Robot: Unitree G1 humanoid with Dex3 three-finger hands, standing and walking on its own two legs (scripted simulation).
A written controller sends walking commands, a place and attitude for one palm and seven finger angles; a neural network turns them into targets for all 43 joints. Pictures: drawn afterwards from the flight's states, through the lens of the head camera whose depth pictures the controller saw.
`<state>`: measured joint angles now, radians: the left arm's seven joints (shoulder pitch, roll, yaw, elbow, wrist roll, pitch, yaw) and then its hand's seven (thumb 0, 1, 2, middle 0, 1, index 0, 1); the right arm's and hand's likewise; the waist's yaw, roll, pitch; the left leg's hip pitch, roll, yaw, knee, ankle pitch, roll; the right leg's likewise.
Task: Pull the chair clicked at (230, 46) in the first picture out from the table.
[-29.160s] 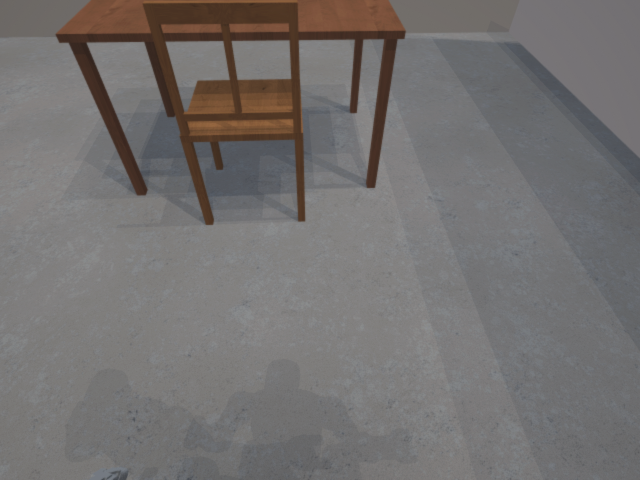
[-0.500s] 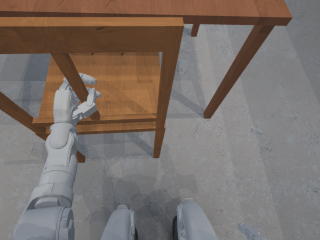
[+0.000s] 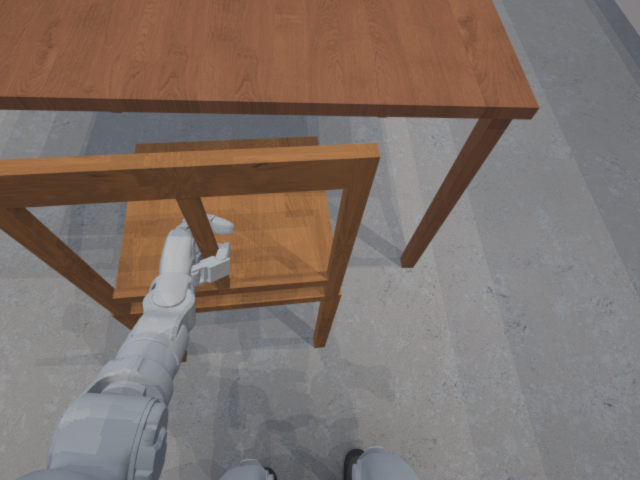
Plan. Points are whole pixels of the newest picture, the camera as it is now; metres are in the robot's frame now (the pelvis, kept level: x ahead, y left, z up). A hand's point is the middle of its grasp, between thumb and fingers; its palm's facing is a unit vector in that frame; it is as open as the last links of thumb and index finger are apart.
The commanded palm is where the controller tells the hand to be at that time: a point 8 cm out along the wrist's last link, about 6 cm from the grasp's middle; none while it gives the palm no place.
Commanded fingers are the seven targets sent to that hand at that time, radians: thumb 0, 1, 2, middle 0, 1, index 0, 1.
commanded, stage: step backward, pulling the chair out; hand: left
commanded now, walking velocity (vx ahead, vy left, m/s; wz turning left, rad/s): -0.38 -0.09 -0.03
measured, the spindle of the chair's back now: (208, 248) +0.43 +0.15 -0.07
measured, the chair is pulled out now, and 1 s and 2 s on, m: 0.06 0.20 0.23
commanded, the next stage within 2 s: none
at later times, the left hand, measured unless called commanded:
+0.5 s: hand (239, 314) +0.33 +0.10 -0.06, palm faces +0.02 -0.99 -0.14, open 5.2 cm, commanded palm +0.33 +0.15 -0.06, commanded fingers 0.00 0.90 0.90 -0.50 -1.45 -0.50 -1.45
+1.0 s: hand (234, 358) +0.27 +0.10 -0.06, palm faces -0.03 -0.99 -0.17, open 5.3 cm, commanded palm +0.28 +0.15 -0.05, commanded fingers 0.00 0.90 0.90 -0.50 -1.45 -0.50 -1.45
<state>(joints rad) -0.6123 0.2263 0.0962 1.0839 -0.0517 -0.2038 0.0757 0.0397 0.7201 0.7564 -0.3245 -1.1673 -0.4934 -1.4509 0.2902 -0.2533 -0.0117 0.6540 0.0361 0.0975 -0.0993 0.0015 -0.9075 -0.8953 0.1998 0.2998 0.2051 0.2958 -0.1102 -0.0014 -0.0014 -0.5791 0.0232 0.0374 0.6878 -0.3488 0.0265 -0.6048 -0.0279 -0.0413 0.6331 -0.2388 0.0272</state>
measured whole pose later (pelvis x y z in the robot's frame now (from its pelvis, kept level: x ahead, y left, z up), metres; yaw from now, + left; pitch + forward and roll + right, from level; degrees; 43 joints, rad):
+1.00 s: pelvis -0.08 -0.01 +0.00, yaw -1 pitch +4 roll +1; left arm -0.46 0.14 -0.02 1.07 -0.06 -0.26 0.10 0.03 0.67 0.78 -0.33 -1.18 -0.50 -1.45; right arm 0.26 -0.23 0.02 0.76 0.04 -0.05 -0.14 0.01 -0.91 -0.90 0.20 0.30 0.21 0.30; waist -0.03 0.00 0.08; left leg -0.47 0.00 0.08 0.64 -0.24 0.02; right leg -0.53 -0.05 0.00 0.64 -0.18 0.02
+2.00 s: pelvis -0.14 -0.01 +0.00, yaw -2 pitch +3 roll +0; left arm -0.61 0.20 0.04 1.12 -0.04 -0.19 0.08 0.05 0.67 0.77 -0.29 -1.22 -0.50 -1.45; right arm 0.22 -0.23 -0.01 0.79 0.01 -0.07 -0.10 0.00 -0.91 -0.90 0.20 0.30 0.20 0.30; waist -0.04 -0.01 0.16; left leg -0.44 0.04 0.01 0.65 -0.27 -0.02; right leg -0.42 -0.01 0.00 0.63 -0.28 0.01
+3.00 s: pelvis -0.36 -0.03 +0.00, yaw -4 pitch +0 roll -1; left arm -0.57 0.24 0.10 1.15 -0.06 -0.19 0.07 0.06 0.65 0.79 -0.32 -1.20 -0.50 -1.45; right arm 0.19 -0.23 0.01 0.82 0.03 -0.09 -0.10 0.00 -0.91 -0.90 0.20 0.30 0.21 0.30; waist -0.05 0.02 0.18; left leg -0.52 0.03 -0.09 0.80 -0.37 -0.05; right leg -0.41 0.02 -0.02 0.62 -0.20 -0.01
